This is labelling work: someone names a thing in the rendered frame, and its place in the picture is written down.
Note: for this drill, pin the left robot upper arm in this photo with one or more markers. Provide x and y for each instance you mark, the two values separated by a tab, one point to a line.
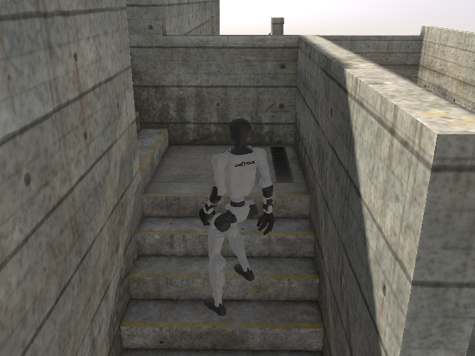
219	161

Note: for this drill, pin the robot thigh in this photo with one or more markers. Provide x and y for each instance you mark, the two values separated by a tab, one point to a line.
233	230
219	224

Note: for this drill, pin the right robot upper arm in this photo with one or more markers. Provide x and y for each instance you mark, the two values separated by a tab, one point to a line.
263	167

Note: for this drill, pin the robot right forearm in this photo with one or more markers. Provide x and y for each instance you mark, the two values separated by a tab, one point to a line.
267	199

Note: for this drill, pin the robot left forearm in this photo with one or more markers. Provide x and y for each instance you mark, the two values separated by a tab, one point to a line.
212	201

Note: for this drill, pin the robot right hand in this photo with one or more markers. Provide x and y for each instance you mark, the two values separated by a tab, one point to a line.
265	219

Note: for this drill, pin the robot left hand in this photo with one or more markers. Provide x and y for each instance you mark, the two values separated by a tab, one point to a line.
204	217

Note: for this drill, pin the right robot thigh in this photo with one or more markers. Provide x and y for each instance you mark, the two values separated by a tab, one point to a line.
233	230

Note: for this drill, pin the left robot thigh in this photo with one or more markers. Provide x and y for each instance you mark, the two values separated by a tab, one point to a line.
219	224

